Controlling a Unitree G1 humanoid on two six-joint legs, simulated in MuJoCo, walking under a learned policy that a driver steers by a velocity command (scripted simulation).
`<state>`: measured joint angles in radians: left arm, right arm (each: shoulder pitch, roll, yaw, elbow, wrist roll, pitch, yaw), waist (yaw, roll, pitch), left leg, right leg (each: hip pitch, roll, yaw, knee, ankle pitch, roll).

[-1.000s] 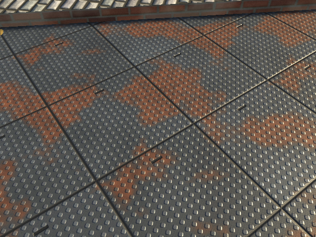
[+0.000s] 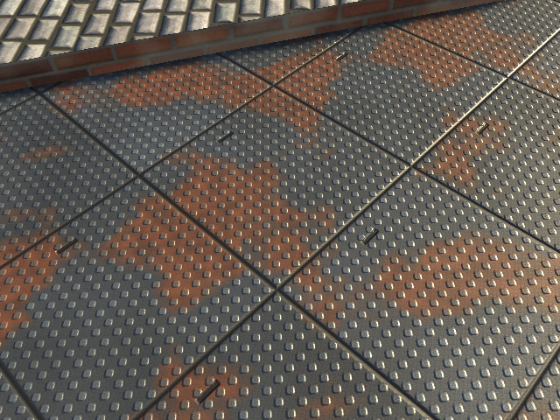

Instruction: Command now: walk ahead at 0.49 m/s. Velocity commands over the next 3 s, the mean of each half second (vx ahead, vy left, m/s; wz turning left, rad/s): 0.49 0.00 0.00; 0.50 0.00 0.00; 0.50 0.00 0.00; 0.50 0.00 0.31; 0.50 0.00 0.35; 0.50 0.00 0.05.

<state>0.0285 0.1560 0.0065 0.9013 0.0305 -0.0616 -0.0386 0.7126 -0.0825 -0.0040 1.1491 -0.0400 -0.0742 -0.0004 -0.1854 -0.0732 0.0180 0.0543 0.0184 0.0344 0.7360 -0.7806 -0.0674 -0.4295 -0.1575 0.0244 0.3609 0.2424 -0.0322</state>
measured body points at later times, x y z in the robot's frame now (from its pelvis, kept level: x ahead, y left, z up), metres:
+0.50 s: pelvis +0.28 -0.03 -0.05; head +0.30 -0.02 +0.40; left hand +0.20 +0.22 -0.20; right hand +0.54 -0.24 -0.12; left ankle +0.43 +0.08 -0.77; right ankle +0.13 -0.14 -0.77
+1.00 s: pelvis +0.55 -0.04 -0.03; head +0.57 -0.04 +0.42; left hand +0.76 +0.19 -0.14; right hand +0.50 -0.30 -0.18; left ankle +0.43 +0.08 -0.77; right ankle +0.72 -0.17 -0.75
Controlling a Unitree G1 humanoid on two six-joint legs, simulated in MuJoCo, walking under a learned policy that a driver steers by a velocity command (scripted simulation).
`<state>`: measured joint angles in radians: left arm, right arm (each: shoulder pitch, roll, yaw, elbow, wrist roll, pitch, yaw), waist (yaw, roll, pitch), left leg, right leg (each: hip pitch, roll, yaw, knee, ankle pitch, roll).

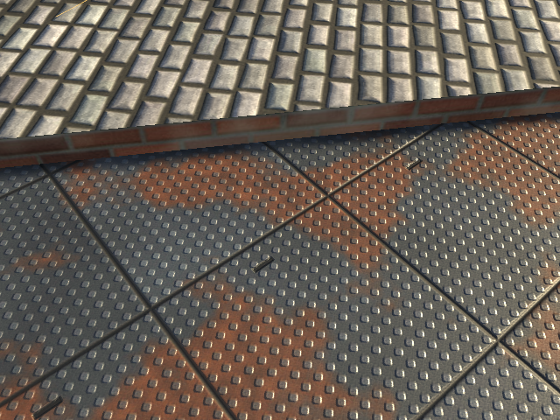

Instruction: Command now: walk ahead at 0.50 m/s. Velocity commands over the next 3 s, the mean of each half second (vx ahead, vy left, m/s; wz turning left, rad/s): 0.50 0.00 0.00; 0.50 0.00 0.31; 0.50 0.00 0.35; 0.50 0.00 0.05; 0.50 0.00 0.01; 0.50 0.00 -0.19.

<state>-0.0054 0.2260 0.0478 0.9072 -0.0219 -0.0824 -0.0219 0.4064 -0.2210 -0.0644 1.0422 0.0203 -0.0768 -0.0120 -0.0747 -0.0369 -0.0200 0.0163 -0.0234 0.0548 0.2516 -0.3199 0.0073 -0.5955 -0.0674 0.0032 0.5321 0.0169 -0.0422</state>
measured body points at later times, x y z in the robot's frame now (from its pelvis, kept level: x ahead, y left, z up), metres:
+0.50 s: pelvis +0.26 -0.04 +0.01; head +0.28 -0.04 +0.46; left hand +0.22 +0.22 -0.14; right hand +0.46 -0.27 -0.10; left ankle +0.46 +0.12 -0.69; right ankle +0.17 -0.13 -0.74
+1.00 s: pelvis +0.54 +0.02 +0.01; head +0.56 +0.04 +0.46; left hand +0.71 +0.31 -0.08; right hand +0.59 -0.25 -0.12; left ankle +0.48 +0.10 -0.74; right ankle +0.76 -0.12 -0.68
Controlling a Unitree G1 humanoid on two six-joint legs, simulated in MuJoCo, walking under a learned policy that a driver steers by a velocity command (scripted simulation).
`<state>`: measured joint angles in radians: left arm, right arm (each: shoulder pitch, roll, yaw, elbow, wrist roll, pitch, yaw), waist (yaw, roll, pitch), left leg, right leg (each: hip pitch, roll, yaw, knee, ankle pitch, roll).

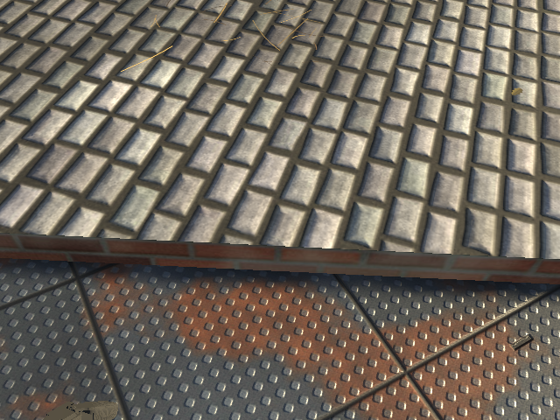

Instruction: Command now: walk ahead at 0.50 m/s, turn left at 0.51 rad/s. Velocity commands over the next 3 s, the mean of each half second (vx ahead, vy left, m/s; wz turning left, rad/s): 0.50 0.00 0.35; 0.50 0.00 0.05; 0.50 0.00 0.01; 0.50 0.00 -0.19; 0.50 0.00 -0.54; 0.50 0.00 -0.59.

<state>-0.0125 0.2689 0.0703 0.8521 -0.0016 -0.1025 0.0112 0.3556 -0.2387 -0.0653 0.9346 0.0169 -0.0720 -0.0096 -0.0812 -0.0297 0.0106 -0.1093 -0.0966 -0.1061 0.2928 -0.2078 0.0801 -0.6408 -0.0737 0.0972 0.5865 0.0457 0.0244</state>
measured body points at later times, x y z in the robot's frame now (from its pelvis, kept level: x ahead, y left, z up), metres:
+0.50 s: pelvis +0.26 -0.03 +0.00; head +0.29 -0.02 +0.45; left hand +0.18 +0.23 -0.14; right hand +0.48 -0.24 -0.11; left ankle +0.34 +0.11 -0.72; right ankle +0.23 -0.15 -0.75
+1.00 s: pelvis +0.50 +0.05 -0.01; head +0.52 +0.05 +0.44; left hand +0.61 +0.31 -0.13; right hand +0.51 -0.22 -0.15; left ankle +0.38 +0.11 -0.75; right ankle +0.67 -0.04 -0.72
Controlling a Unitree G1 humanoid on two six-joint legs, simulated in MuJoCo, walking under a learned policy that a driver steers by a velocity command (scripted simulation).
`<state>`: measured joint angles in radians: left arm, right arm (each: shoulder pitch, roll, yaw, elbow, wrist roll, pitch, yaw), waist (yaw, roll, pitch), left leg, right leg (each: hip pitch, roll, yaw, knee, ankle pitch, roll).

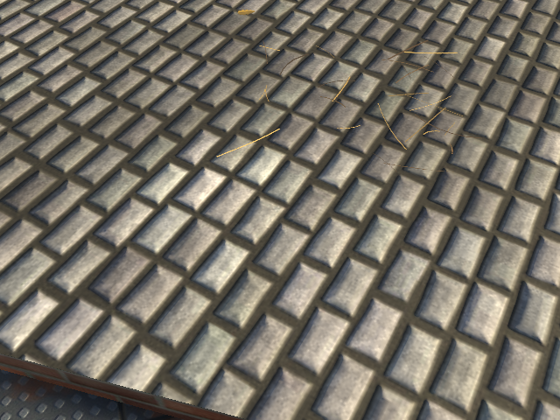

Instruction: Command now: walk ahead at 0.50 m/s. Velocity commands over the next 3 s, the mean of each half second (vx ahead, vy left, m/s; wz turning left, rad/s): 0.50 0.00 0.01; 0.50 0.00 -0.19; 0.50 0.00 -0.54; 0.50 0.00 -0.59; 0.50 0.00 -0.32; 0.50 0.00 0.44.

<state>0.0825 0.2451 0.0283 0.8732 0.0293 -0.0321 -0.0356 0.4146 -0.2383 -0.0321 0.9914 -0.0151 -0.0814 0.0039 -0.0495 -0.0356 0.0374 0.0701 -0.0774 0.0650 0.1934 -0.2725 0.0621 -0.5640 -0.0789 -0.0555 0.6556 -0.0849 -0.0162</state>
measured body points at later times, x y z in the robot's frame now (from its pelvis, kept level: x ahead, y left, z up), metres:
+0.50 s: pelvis +0.26 -0.02 +0.00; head +0.28 -0.03 +0.45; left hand +0.15 +0.21 -0.14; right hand +0.41 -0.25 -0.13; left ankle +0.33 +0.09 -0.52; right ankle +0.16 -0.10 -0.74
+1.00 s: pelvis +0.58 +0.05 +0.12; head +0.57 +0.07 +0.57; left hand +0.79 +0.26 +0.02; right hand +0.54 -0.18 -0.02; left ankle +0.57 +0.10 -0.62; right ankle +0.64 -0.13 -0.49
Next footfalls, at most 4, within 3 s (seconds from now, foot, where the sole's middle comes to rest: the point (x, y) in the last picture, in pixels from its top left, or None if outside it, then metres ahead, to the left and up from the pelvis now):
0.10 right None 0.20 -0.10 -0.78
0.70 left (234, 349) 0.61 0.10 -0.66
1.34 right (308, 256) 0.85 -0.09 -0.66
1.74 left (272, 158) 1.22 -0.01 -0.66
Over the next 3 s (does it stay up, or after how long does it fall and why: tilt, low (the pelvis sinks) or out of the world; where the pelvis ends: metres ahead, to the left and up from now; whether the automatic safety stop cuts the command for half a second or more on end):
stays up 1.49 -0.51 0.12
